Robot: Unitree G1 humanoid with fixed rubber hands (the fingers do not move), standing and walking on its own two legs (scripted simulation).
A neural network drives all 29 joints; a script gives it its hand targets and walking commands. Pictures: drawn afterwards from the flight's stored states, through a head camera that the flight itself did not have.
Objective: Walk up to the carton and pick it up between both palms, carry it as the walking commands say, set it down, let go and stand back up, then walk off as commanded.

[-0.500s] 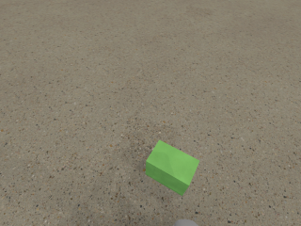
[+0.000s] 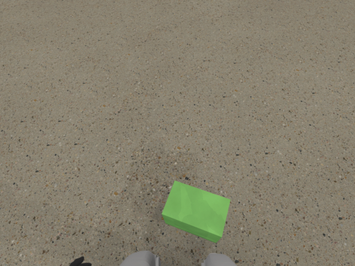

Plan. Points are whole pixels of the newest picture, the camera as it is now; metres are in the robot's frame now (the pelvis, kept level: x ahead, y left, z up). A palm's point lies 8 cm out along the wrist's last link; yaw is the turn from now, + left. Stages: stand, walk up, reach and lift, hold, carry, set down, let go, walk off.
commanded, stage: walk up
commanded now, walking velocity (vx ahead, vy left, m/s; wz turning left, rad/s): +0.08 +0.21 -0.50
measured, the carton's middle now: (195, 212) +0.36 -0.06 -0.64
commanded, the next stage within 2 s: none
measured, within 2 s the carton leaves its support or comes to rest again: neither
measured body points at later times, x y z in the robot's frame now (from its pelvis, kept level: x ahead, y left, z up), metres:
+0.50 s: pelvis +0.09 +0.08 +0.01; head +0.13 +0.10 +0.45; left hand +0.18 +0.32 -0.15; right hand +0.20 -0.18 -0.10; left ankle +0.10 +0.14 -0.72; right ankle -0.03 -0.10 -0.60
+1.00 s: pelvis -0.01 +0.05 +0.02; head +0.02 -0.01 +0.46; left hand +0.15 +0.28 -0.10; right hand +0.03 -0.21 -0.14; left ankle +0.01 +0.18 -0.63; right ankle +0.05 -0.08 -0.72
